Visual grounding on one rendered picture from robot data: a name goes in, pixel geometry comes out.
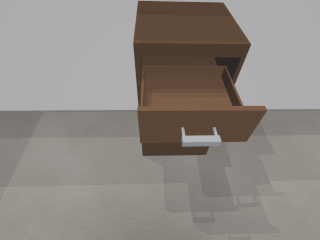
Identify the handle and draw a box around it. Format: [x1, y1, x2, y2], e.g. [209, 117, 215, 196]
[181, 127, 222, 147]

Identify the drawer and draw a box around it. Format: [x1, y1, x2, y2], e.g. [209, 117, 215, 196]
[137, 65, 267, 143]

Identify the cabinet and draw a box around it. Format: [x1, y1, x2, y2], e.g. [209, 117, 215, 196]
[133, 1, 251, 156]

